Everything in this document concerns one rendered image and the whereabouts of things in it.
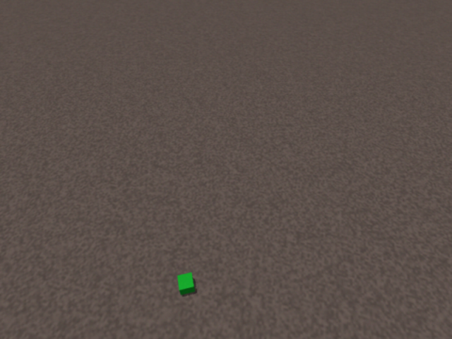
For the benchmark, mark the cube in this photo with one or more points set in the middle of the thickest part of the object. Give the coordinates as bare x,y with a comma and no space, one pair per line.
186,283

